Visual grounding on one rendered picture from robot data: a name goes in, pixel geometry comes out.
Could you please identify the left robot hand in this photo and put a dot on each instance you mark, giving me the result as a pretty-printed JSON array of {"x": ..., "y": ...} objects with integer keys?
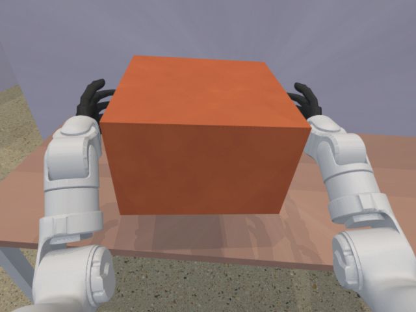
[{"x": 89, "y": 105}]

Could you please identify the robot right forearm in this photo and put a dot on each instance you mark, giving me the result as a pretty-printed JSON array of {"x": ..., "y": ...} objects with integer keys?
[{"x": 355, "y": 199}]

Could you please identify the right robot upper arm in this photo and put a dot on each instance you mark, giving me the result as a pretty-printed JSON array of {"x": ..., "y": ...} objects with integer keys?
[{"x": 378, "y": 265}]

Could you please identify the right robot hand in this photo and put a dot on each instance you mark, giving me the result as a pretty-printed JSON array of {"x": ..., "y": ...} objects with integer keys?
[{"x": 309, "y": 104}]

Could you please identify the left robot upper arm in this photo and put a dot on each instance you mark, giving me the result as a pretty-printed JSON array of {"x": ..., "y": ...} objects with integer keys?
[{"x": 73, "y": 280}]

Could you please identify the table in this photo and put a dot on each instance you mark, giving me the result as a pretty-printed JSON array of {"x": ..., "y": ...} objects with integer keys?
[{"x": 299, "y": 237}]

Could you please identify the robot left forearm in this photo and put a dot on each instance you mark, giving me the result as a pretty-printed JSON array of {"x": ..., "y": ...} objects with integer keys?
[{"x": 71, "y": 182}]

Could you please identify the carton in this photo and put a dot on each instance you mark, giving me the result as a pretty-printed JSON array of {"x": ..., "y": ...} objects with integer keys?
[{"x": 201, "y": 136}]

